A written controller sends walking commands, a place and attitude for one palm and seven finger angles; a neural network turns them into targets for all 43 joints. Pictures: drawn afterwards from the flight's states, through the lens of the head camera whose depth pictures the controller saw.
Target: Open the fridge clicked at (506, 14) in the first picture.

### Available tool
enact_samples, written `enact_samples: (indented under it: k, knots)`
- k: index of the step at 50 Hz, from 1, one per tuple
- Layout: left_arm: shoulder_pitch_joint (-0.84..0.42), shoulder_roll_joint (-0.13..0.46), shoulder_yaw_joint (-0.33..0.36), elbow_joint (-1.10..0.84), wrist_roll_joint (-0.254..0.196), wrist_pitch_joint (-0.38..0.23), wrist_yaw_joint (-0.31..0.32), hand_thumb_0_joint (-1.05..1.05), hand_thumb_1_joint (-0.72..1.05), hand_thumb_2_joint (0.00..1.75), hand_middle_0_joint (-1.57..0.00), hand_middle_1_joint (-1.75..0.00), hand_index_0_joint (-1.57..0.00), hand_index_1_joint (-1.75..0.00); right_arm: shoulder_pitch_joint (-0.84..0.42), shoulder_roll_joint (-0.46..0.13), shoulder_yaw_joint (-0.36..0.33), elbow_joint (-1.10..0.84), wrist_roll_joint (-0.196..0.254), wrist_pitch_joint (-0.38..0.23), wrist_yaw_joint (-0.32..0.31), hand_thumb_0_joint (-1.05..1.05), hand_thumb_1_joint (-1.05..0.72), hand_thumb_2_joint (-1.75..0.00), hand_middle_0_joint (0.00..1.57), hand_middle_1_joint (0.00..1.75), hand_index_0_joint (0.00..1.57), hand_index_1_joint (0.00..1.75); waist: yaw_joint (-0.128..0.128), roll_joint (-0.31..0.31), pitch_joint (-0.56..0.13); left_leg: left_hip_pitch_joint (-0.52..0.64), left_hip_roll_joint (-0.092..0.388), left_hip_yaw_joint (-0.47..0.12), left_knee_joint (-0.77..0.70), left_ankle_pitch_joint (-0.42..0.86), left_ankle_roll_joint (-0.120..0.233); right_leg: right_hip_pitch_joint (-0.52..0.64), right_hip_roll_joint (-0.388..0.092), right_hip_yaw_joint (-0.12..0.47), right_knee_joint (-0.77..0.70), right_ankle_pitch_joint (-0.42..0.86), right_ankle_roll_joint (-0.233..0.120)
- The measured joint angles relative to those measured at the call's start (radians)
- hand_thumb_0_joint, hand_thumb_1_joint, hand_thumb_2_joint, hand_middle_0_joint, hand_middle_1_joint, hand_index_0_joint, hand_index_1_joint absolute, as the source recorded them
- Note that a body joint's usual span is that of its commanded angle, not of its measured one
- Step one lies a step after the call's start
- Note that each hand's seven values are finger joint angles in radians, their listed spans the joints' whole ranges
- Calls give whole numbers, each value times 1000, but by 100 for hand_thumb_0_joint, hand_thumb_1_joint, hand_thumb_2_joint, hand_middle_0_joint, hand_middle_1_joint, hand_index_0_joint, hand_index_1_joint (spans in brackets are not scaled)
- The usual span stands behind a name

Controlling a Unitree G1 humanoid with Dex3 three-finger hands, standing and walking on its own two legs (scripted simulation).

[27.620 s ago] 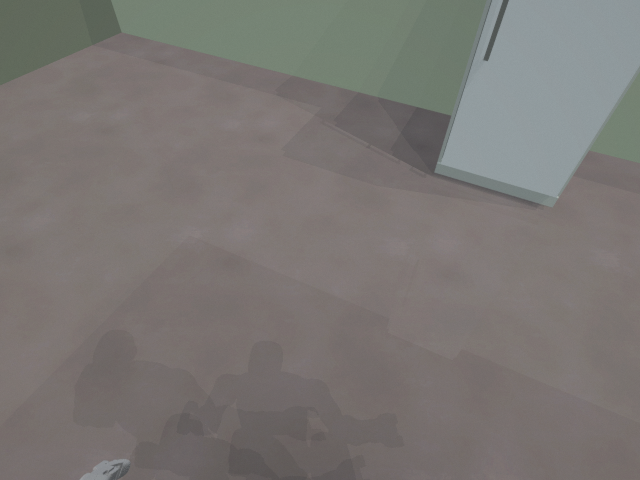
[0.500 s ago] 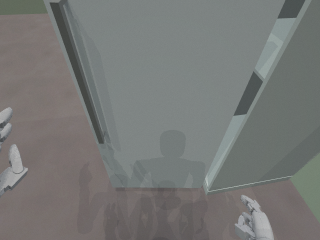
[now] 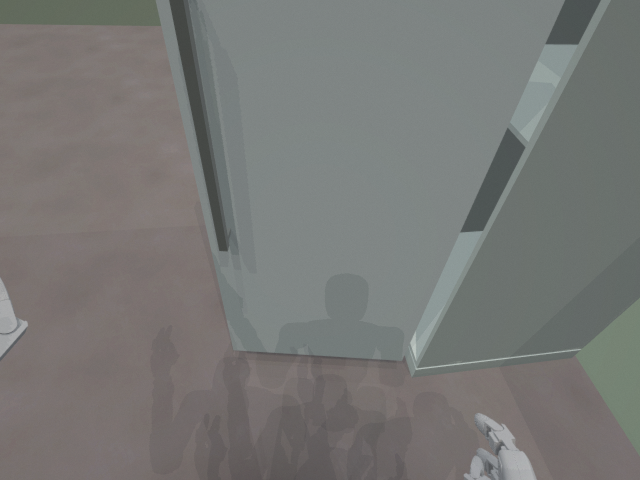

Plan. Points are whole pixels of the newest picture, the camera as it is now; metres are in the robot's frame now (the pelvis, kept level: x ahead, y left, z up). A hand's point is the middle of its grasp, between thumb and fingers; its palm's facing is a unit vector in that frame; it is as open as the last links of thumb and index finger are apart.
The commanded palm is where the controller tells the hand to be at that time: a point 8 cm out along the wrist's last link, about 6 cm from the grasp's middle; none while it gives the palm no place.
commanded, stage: step back with the hand held close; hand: left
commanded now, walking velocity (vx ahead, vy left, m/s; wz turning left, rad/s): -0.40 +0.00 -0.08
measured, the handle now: (208, 142) +0.59 +0.24 +0.11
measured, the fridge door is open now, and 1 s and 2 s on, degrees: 79 79 79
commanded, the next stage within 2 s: stop stepping back and stand still in 0.24 s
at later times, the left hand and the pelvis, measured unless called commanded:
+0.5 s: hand out of the picture +0.07 +0.25 +0.17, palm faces +0.37 -0.82 -0.44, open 7.4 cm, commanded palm +0.02 +0.29 +0.19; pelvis -0.14 +0.00 +0.01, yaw -4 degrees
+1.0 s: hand out of the picture -0.01 +0.25 +0.18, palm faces +0.45 -0.78 -0.43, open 7.4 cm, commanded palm -0.07 +0.29 +0.19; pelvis -0.22 -0.01 +0.00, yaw -2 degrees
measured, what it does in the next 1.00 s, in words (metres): walks backwards: right foot, then left foot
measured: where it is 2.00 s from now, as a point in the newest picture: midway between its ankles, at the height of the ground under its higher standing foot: outside the picture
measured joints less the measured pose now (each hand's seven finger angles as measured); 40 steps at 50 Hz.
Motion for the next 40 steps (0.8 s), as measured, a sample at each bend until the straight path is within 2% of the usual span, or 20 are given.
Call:
enact_samples:
  k: [1,3,5,7,10,11,12,13,15,18,21,23,25,28,30,32,34,36,38,40]
  knots:
    - [5,-4,4,1,-6,1,3,1,89,90,-22,-31,-21,-30,-4,1,2,0,0,-7,4,1,-90,-89,20,30,20,30,9,-8,-8,-14,-3,12,-5,10,-4,34,-3,6,-61,8,-11]
    - [-9,-41,-20,18,-11,6,4,1,89,90,-21,-30,-21,-30,-34,-10,1,17,1,-13,10,1,-90,-89,20,30,20,30,27,18,6,-35,17,16,-1,-3,-15,37,16,15,-114,-3,-33]
    - [-31,-59,-66,32,-8,23,2,1,89,90,-21,-30,-21,-30,-55,-16,-2,41,6,-8,14,1,-90,-89,20,30,20,30,36,21,20,-34,11,18,49,-113,-35,37,14,20,-140,58,-33]
    - [-47,-51,-99,26,2,44,-6,1,89,90,-21,-30,-21,-30,-63,-11,-1,53,11,2,11,1,-90,-89,20,30,20,30,40,-9,19,-28,-14,27,143,-203,-42,33,-7,29,-161,89,-28]
    - [-49,-24,-105,-4,8,59,-21,1,89,90,-21,-31,-21,-30,-78,-9,10,30,12,21,2,1,-90,-89,20,31,20,30,24,-53,17,29,-27,49,154,-219,-48,15,-28,39,-180,118,-21]
    - [-47,-16,-102,-15,5,60,-23,1,89,90,-22,-31,-21,-30,-86,-15,12,15,13,26,-1,1,-90,-89,20,31,20,30,14,-53,19,64,-22,53,98,-165,-50,3,-27,37,-177,125,-18]
    - [-45,-8,-97,-29,1,62,-25,1,89,90,-22,-31,-21,-30,-94,-27,12,-6,14,30,-4,1,-90,-89,20,31,20,30,4,-38,21,100,-8,50,26,-49,-46,-15,-16,30,-164,128,-14]
    - [-49,7,-89,-40,-4,63,-27,1,89,90,-22,-31,-21,-30,-107,-32,6,-21,16,32,-5,1,-90,-89,20,31,20,30,-6,-34,29,112,-8,49,-14,-54,-21,-42,-15,26,-135,124,-8]
    - [-54,44,-63,-41,-19,60,-31,1,89,90,-22,-31,-21,-30,-140,-16,-8,-32,20,36,3,1,-90,-89,20,30,20,30,-6,-68,59,104,-27,73,-23,-86,12,-97,-24,60,-23,29,-6]
    - [-9,60,-34,-44,-38,71,-36,1,89,90,-22,-31,-21,-30,-153,2,-7,-50,5,29,16,1,-91,-89,20,30,20,30,-3,-74,74,93,-13,93,-44,-59,21,-143,-5,67,135,-76,3]
    - [28,43,-37,-80,-41,96,-29,1,89,90,-22,-31,-21,-30,-129,7,-2,-55,3,9,28,1,-91,-89,20,30,20,30,6,-57,75,85,13,92,-72,-12,14,-105,-8,35,133,-70,13]
    - [53,26,-45,-104,-41,102,-20,1,89,90,-22,-31,-21,-30,-103,10,4,-53,4,1,32,1,-90,-89,20,30,20,30,10,-50,59,74,23,92,-83,11,6,-41,-23,12,41,-69,10]
    - [64,20,-48,-111,-33,102,-11,1,89,90,-22,-31,-21,-30,-73,14,11,-53,4,2,29,1,-90,-89,20,30,20,30,6,-55,35,44,20,90,-67,-8,-6,39,-41,-8,-100,-59,-10]
    - [38,-10,-73,-82,-24,97,-7,1,89,90,-22,-31,-21,-30,-47,3,9,-16,-3,22,24,1,-90,-89,20,31,20,31,6,-35,27,-16,15,49,97,-183,-44,36,-34,-27,-147,78,-40]
    - [27,-21,-83,-60,-24,91,-3,1,89,90,-22,-31,-21,-30,-20,-4,8,26,-4,34,20,1,-90,-89,20,31,20,31,11,-45,3,-38,2,36,257,-220,-54,32,-43,-22,-165,110,-43]
    - [20,-29,-86,-30,-22,84,2,1,89,90,-22,-31,-21,-30,14,-14,6,52,-3,44,13,1,-90,-89,20,31,20,31,4,-52,-28,-12,4,45,294,-238,-50,29,-54,-23,-184,128,-35]
    - [7,-32,-90,3,-16,80,8,1,89,90,-22,-31,-21,-30,48,-28,-3,64,1,46,4,1,-90,-89,20,31,20,31,-11,-50,-55,53,17,60,226,-275,-36,16,-63,-37,-177,127,-32]
    - [-13,-37,-96,26,-12,78,13,1,89,90,-22,-31,-21,-30,73,-50,-13,68,4,38,-9,1,-90,-89,20,31,20,31,-27,-33,-68,142,32,63,92,-321,-17,-11,-66,-59,-137,108,-26]
    - [-32,-36,-89,44,-11,75,19,1,89,90,-22,-31,-21,-30,71,-61,-23,74,3,29,-19,1,-90,-89,20,31,20,30,-44,-27,-53,155,28,57,35,-228,-3,-56,-68,-56,-43,24,-22]
    - [-29,-26,-67,59,-7,77,22,1,89,90,-21,-31,-21,-30,60,-48,-23,78,1,20,-22,1,-90,-89,20,30,20,30,-45,-37,-29,161,24,78,44,-170,-4,-107,-61,-34,103,-42,-16]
